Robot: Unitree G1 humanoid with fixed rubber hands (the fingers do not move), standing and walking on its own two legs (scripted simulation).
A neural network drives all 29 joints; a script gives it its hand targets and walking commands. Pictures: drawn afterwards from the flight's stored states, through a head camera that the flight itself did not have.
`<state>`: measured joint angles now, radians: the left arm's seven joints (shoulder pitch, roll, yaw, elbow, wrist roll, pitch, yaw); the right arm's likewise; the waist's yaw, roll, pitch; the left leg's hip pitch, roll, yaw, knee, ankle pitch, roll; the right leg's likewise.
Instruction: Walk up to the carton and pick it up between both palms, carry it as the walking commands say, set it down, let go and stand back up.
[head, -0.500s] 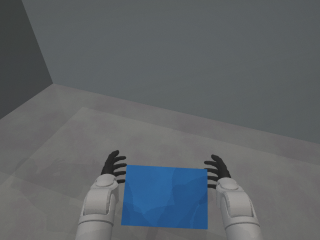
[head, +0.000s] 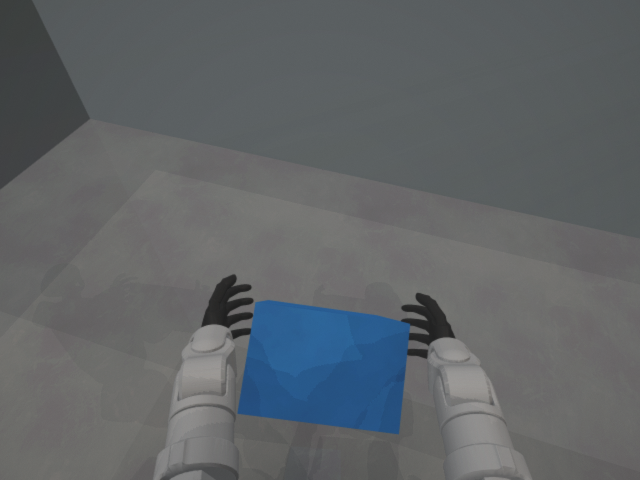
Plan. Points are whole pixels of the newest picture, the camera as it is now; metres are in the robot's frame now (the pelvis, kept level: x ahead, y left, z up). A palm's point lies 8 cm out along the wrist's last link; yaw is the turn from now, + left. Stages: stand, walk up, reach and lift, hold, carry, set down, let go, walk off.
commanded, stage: set down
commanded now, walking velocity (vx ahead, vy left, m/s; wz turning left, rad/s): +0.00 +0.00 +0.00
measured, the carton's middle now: (321, 354) +0.34 +0.02 -0.12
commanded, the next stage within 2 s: none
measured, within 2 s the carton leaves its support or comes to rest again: neither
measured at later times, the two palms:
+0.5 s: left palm (231, 353) +0.33 +0.16 -0.11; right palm (418, 365) +0.32 -0.14 -0.12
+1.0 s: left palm (236, 355) +0.37 +0.17 -0.20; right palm (397, 364) +0.36 -0.13 -0.21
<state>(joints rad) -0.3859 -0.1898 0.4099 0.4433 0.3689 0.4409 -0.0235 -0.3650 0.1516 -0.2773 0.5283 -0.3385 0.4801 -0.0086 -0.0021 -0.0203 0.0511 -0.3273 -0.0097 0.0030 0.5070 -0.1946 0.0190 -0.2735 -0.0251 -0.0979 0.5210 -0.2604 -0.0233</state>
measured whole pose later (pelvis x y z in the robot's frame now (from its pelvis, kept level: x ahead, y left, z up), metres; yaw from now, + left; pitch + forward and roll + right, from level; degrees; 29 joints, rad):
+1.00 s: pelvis -0.06 +0.00 -0.14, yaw -1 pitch +35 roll -2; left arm -0.77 -0.13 0.53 0.48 0.35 0.27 -0.02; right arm -0.73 0.15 -0.41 0.54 -0.29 0.29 -0.07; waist 0.00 -0.02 -0.09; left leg -1.50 -0.01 -0.02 1.24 -0.35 0.02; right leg -1.44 -0.02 -0.08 1.27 -0.43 -0.02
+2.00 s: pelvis -0.08 +0.00 -0.27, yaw -3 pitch +48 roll -4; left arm -1.08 0.03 0.54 0.60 0.33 0.32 -0.01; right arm -1.06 0.09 -0.44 0.59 -0.29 0.32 -0.10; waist 0.00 -0.02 -0.09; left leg -2.10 -0.02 -0.04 1.67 -0.41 0.01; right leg -2.02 0.01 -0.07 1.69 -0.51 -0.02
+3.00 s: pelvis -0.09 +0.00 -0.36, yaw -3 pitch +41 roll -3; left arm -1.42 0.23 0.43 0.82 0.20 0.27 -0.03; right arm -1.35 -0.07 -0.44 0.76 -0.12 0.27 -0.11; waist 0.00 -0.04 0.28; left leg -2.27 -0.02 -0.03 2.04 -0.48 0.01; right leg -2.19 0.01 -0.07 2.07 -0.60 -0.02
